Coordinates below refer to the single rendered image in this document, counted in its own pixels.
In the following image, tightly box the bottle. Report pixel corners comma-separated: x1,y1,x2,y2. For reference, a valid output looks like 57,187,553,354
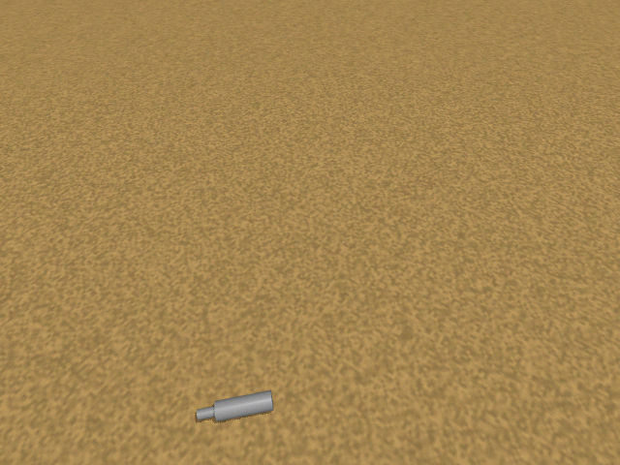
197,390,273,421

